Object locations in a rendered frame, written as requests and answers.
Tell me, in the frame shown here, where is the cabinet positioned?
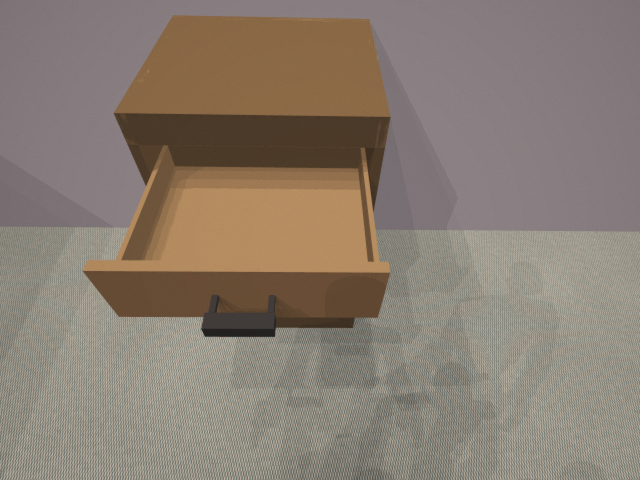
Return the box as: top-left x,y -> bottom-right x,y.
114,15 -> 390,328

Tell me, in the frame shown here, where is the handle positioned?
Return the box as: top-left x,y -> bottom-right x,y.
201,295 -> 276,337

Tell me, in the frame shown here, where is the drawer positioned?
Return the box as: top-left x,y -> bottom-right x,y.
83,145 -> 390,318

